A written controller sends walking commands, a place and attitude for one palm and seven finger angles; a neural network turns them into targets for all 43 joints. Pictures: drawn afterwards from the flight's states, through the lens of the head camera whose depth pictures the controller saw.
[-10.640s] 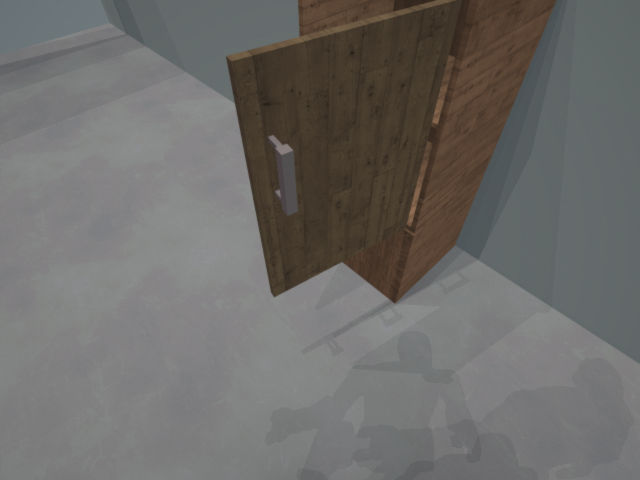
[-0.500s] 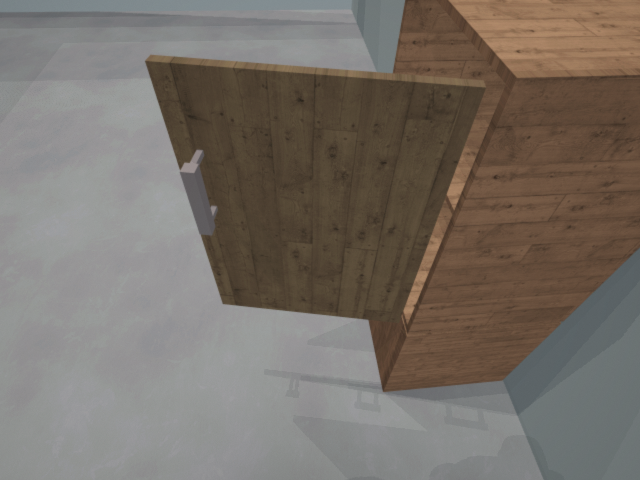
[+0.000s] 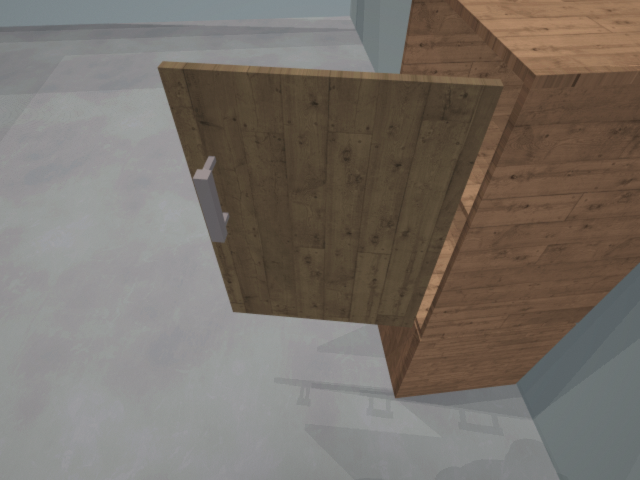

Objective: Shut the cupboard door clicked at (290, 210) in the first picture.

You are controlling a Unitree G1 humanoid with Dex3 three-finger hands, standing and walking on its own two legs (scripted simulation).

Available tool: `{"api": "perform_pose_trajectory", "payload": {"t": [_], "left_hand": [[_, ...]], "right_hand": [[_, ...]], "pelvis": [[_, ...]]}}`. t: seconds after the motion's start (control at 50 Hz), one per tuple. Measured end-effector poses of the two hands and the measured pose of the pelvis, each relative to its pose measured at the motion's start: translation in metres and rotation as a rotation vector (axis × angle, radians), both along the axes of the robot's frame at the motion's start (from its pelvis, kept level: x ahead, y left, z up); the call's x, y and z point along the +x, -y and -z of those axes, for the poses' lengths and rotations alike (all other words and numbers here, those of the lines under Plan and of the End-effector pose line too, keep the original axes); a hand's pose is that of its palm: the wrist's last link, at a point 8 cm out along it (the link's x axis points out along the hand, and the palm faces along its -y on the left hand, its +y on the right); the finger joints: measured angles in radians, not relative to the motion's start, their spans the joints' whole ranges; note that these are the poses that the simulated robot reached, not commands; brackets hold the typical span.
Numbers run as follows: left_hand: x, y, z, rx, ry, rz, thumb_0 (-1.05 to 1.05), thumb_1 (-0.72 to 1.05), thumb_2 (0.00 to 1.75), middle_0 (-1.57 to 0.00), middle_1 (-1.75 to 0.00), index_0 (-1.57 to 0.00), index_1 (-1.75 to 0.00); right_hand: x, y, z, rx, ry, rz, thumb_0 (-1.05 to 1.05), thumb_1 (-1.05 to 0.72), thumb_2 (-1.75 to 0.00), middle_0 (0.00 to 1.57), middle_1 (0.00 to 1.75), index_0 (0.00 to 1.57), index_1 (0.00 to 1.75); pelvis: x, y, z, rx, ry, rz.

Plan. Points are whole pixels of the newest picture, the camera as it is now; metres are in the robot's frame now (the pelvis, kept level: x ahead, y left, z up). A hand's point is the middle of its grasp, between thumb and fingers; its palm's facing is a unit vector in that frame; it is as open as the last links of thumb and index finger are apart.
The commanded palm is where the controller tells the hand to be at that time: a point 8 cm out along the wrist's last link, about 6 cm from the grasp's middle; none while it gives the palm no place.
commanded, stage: look again from close up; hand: left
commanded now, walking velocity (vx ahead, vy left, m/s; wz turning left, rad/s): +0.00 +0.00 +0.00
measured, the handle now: (215, 200) +0.50 +0.20 +0.05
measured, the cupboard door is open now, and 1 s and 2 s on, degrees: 78 78 78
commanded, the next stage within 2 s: shuffle to correct the standing spot in 0.10 s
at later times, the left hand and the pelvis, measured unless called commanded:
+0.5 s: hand out of the picture +0.00 +0.20 -0.18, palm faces -0.01 -0.98 -0.21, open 7.4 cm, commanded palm none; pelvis +0.02 +0.02 -0.01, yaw -1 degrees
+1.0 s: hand out of the picture +0.06 +0.21 -0.17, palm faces -0.02 -0.97 -0.23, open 7.4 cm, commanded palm none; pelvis +0.00 +0.02 +0.00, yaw -1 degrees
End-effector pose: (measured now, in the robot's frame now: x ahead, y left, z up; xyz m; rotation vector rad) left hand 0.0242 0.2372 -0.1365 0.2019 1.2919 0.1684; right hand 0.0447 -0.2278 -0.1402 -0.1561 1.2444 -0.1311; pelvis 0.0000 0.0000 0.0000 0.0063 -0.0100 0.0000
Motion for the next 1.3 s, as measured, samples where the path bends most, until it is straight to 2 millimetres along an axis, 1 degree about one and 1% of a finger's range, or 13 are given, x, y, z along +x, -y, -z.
{"api": "perform_pose_trajectory", "payload": {"t": [0.14, 0.3, 0.36, 0.44, 0.54, 0.58, 0.66, 0.72, 0.82, 0.88, 0.94, 1.04, 1.3], "left_hand": [[0.004, -0.01, -0.002, 0.006, -0.001, 0.016, 0.0, 0.9, 0.9, -0.2, -0.3, -0.2, -0.3], [-0.004, -0.011, 0.001, -0.005, -0.03, 0.017, 0.0, 0.9, 0.9, -0.2, -0.3, -0.2, -0.3], [-0.01, -0.01, 0.005, -0.019, -0.053, 0.009, 0.0, 0.9, 0.9, -0.2, -0.3, -0.2, -0.3], [-0.018, -0.009, 0.01, -0.037, -0.095, -0.011, 0.0, 0.9, 0.9, -0.2, -0.3, -0.2, -0.3], [-0.023, -0.01, 0.013, -0.036, -0.143, -0.003, 0.0, 0.9, 0.9, -0.2, -0.3, -0.2, -0.3], [-0.018, -0.012, 0.013, -0.038, -0.138, -0.012, 0.0, 0.9, 0.9, -0.2, -0.3, -0.2, -0.3], [0.0, -0.016, 0.011, -0.031, -0.082, -0.023, 0.0, 0.9, 0.9, -0.2, -0.3, -0.2, -0.3], [0.012, -0.017, 0.009, -0.027, -0.038, -0.001, 0.0, 0.9, 0.9, -0.2, -0.3, -0.2, -0.3], [0.029, -0.019, 0.005, -0.021, 0.01, 0.04, 0.0, 0.9, 0.9, -0.2, -0.3, -0.2, -0.3], [0.035, -0.02, 0.002, -0.018, 0.042, 0.047, 0.0, 0.9, 0.9, -0.2, -0.3, -0.2, -0.3], [0.035, -0.02, -0.001, -0.017, 0.063, 0.05, 0.0, 0.9, 0.9, -0.2, -0.3, -0.2, -0.3], [0.024, -0.02, -0.003, -0.018, 0.053, 0.048, 0.0, 0.9, 0.9, -0.2, -0.3, -0.2, -0.3], [-0.031, -0.014, 0.002, -0.036, -0.082, 0.014, 0.0, 0.9, 0.9, -0.2, -0.3, -0.2, -0.3]], "right_hand": [[0.002, -0.001, -0.004, -0.006, -0.002, -0.006, 0.0, -0.92, -0.89, 0.2, 0.3, 0.2, 0.3], [-0.004, 0.007, -0.007, -0.032, -0.029, -0.003, 0.0, -0.91, -0.89, 0.2, 0.3, 0.2, 0.3], [-0.008, 0.008, -0.005, -0.034, -0.05, -0.001, 0.0, -0.91, -0.89, 0.2, 0.3, 0.2, 0.3], [-0.011, 0.006, -0.002, -0.036, -0.086, 0.004, 0.0, -0.91, -0.89, 0.2, 0.3, 0.2, 0.3], [-0.005, -0.006, 0.001, -0.042, -0.077, 0.014, 0.0, -0.91, -0.89, 0.2, 0.3, 0.2, 0.3], [-0.003, -0.013, -0.001, -0.041, -0.064, 0.021, 0.0, -0.91, -0.89, 0.2, 0.3, 0.2, 0.3], [0.0, -0.024, 0.0, -0.029, -0.065, 0.019, 0.0, -0.91, -0.89, 0.2, 0.3, 0.2, 0.3], [0.004, -0.023, 0.001, -0.029, -0.052, 0.035, 0.01, -0.93, -0.89, 0.21, 0.3, 0.2, 0.3], [0.011, -0.022, -0.004, -0.021, 0.009, 0.044, 0.01, -0.93, -0.89, 0.21, 0.3, 0.2, 0.3], [0.012, -0.021, -0.007, -0.019, 0.028, 0.035, 0.0, -0.92, -0.89, 0.2, 0.3, 0.2, 0.3], [0.01, -0.019, -0.009, -0.017, 0.033, 0.025, 0.0, -0.92, -0.89, 0.2, 0.3, 0.2, 0.3], [0.001, -0.014, -0.012, -0.019, 0.02, 0.019, 0.0, -0.91, -0.89, 0.2, 0.3, 0.2, 0.3], [-0.033, -0.004, -0.013, -0.036, -0.079, 0.028, 0.0, -0.91, -0.89, 0.2, 0.3, 0.2, 0.3]], "pelvis": [[-0.001, -0.003, -0.002, 0.003, -0.004, 0.007], [-0.001, -0.005, -0.003, 0.003, -0.001, 0.01], [0.003, -0.006, -0.001, 0.003, -0.002, 0.009], [0.014, -0.009, 0.003, 0.003, -0.006, 0.007], [0.024, -0.02, 0.006, -0.021, -0.021, 0.006], [0.026, -0.024, 0.005, -0.027, -0.012, -0.002], [0.026, -0.026, 0.004, -0.021, 0.0, 0.0], [0.024, -0.026, 0.004, -0.012, -0.008, 0.016], [0.015, -0.025, 0.001, -0.008, -0.005, 0.022], [0.01, -0.024, -0.001, -0.007, 0.001, 0.022], [0.006, -0.023, -0.002, -0.007, 0.003, 0.021], [0.0, -0.021, -0.005, -0.005, 0.004, 0.019], [-0.007, -0.016, -0.008, -0.006, 0.008, 0.015]]}}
